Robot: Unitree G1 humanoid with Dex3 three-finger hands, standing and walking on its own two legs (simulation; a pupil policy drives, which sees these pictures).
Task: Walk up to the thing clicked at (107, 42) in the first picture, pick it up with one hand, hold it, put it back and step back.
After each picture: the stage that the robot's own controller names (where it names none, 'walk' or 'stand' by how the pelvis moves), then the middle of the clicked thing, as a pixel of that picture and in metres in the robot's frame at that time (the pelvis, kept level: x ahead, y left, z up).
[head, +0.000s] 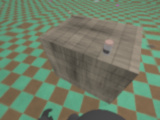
stand; (107, 47) +0.58 -0.10 +0.07
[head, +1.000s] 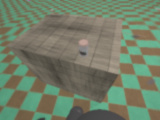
walk; (83, 48) +0.49 +0.11 +0.10
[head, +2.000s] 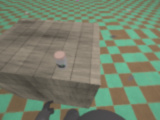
stand; (61, 60) +0.37 +0.22 +0.09
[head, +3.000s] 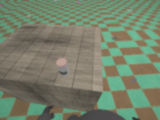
stand; (63, 67) +0.34 +0.21 +0.07
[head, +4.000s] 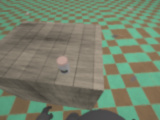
stand; (63, 65) +0.35 +0.20 +0.07
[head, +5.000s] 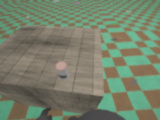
stand; (62, 70) +0.32 +0.20 +0.07
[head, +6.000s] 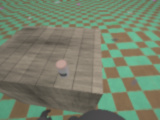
stand; (62, 69) +0.33 +0.21 +0.07
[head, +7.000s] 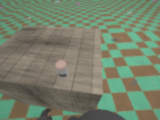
stand; (62, 69) +0.33 +0.21 +0.07
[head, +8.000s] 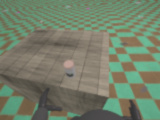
rise first; (69, 69) +0.33 +0.19 +0.07
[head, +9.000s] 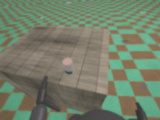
go down; (68, 67) +0.34 +0.19 +0.07
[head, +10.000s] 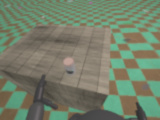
go down; (69, 66) +0.34 +0.19 +0.07
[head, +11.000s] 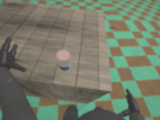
go down; (64, 61) +0.34 +0.16 +0.12
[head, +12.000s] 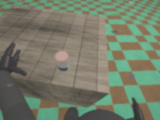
approach; (63, 62) +0.34 +0.18 +0.12
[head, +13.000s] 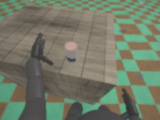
go down; (71, 53) +0.39 +0.15 +0.15
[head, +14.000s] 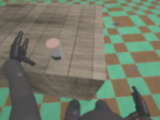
close in; (55, 51) +0.39 +0.20 +0.17
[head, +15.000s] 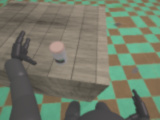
close in; (59, 54) +0.37 +0.18 +0.16
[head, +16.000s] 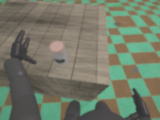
close in; (59, 53) +0.37 +0.18 +0.16
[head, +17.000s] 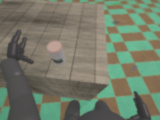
close in; (57, 53) +0.37 +0.19 +0.16
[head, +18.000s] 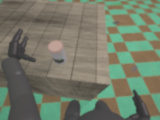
close in; (58, 53) +0.37 +0.18 +0.16
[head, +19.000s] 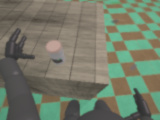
close in; (56, 53) +0.37 +0.18 +0.16
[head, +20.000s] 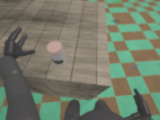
close in; (57, 54) +0.36 +0.18 +0.16
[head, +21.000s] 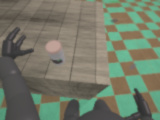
close in; (56, 54) +0.37 +0.18 +0.16
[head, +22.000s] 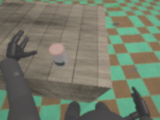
close in; (59, 56) +0.35 +0.17 +0.16
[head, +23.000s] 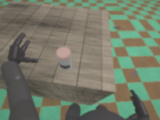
close in; (65, 59) +0.34 +0.16 +0.15
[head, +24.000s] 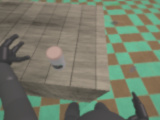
close in; (57, 59) +0.34 +0.18 +0.15
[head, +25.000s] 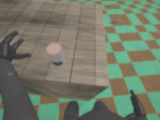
close in; (56, 56) +0.36 +0.18 +0.15
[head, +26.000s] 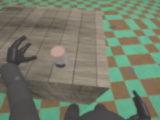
close in; (60, 58) +0.35 +0.17 +0.15
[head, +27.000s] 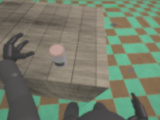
close in; (59, 57) +0.36 +0.18 +0.15
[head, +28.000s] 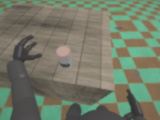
close in; (64, 58) +0.35 +0.16 +0.15
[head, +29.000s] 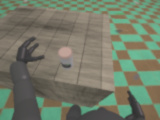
close in; (66, 59) +0.35 +0.16 +0.15
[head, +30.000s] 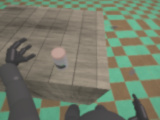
close in; (60, 59) +0.35 +0.18 +0.14
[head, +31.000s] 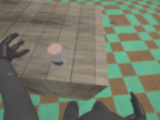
close in; (57, 56) +0.36 +0.18 +0.15
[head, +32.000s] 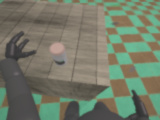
close in; (59, 55) +0.37 +0.18 +0.15
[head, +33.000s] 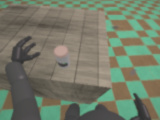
close in; (62, 57) +0.36 +0.17 +0.14
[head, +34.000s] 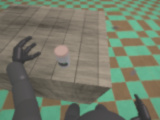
close in; (63, 57) +0.36 +0.17 +0.14
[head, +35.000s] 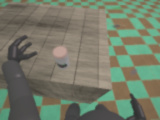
close in; (62, 58) +0.35 +0.17 +0.14
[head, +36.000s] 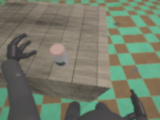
close in; (59, 56) +0.36 +0.18 +0.15
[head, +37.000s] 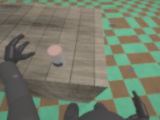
close in; (57, 57) +0.36 +0.18 +0.15
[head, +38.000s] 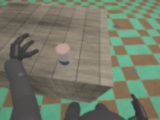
close in; (64, 56) +0.36 +0.16 +0.15
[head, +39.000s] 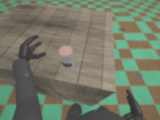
close in; (67, 58) +0.35 +0.16 +0.15
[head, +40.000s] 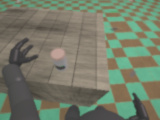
close in; (60, 60) +0.34 +0.18 +0.15
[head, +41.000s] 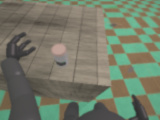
close in; (60, 56) +0.36 +0.17 +0.15
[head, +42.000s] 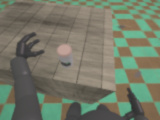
close in; (65, 56) +0.35 +0.16 +0.15
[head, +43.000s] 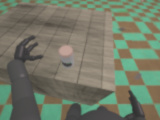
close in; (67, 57) +0.35 +0.16 +0.15
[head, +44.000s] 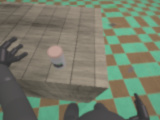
close in; (57, 58) +0.35 +0.18 +0.15
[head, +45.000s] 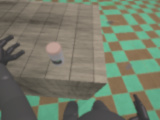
close in; (56, 55) +0.37 +0.18 +0.15
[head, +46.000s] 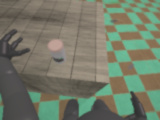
close in; (58, 52) +0.38 +0.18 +0.15
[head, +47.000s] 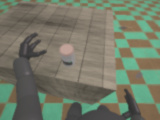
close in; (67, 56) +0.36 +0.16 +0.15
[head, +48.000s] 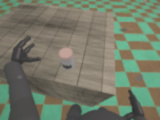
close in; (67, 59) +0.34 +0.16 +0.14
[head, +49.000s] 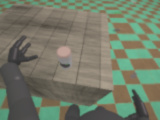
close in; (65, 58) +0.35 +0.16 +0.14
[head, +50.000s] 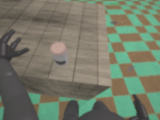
close in; (60, 55) +0.36 +0.17 +0.15
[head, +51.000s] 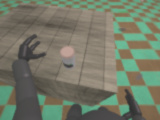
close in; (68, 58) +0.35 +0.15 +0.15
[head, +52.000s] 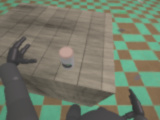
close in; (67, 58) +0.35 +0.16 +0.14
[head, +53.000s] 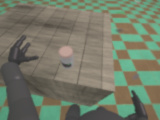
close in; (67, 58) +0.35 +0.16 +0.14
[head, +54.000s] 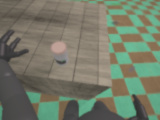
close in; (60, 54) +0.36 +0.17 +0.15
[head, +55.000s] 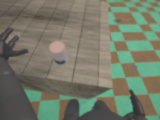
close in; (59, 54) +0.36 +0.17 +0.16
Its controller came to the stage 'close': yes
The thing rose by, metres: 0.00
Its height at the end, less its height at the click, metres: +0.00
